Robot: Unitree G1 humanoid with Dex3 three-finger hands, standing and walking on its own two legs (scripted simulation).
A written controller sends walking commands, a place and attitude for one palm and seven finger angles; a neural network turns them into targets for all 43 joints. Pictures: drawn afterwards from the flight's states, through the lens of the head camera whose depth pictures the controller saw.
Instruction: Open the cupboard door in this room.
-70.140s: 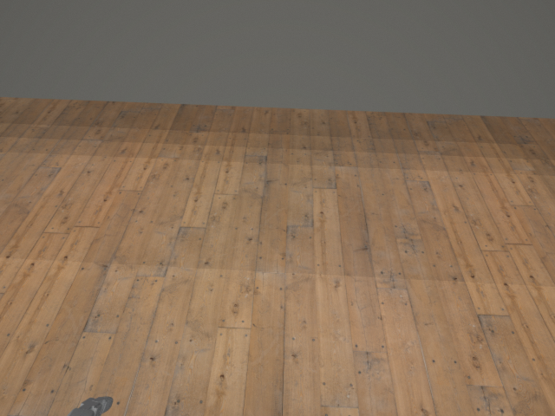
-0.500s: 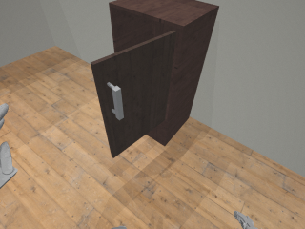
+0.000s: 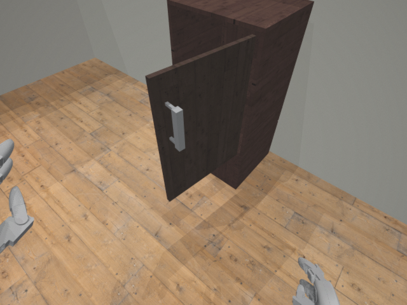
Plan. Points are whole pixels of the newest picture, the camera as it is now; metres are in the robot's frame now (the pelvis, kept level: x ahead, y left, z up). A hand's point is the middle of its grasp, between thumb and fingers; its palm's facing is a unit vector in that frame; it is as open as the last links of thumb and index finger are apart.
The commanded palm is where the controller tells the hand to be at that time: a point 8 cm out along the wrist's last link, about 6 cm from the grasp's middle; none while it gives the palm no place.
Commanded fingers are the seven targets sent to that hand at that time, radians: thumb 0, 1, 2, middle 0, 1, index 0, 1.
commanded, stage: stop stepping back and stand still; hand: left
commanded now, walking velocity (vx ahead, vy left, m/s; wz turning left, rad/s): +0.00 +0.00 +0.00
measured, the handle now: (174, 126) +0.61 +0.14 -0.03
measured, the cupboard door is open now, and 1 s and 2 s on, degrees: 81 81 81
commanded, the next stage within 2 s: let the arm hang, fingers relaxed in 0.26 s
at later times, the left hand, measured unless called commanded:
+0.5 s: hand (72, 267) +0.19 +0.28 -0.03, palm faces +0.12 -0.88 -0.46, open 7.4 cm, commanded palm none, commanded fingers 0.00 0.90 0.90 -0.20 -0.30 -0.20 -0.30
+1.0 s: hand out of the picture -0.03 +0.21 -0.17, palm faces +0.07 -0.96 -0.26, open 7.3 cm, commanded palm none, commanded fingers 0.00 0.90 0.90 -0.20 -0.30 -0.20 -0.30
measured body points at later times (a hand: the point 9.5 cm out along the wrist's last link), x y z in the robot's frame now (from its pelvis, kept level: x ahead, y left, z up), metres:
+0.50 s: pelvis -0.01 +0.02 -0.01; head +0.01 -0.01 +0.44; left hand +0.18 +0.32 +0.00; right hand +0.16 -0.23 -0.13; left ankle +0.04 +0.13 -0.74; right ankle +0.02 -0.10 -0.74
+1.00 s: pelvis +0.00 +0.00 +0.00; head +0.03 -0.01 +0.45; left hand -0.04 +0.26 -0.15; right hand +0.00 -0.23 -0.16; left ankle +0.04 +0.13 -0.74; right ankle +0.02 -0.10 -0.74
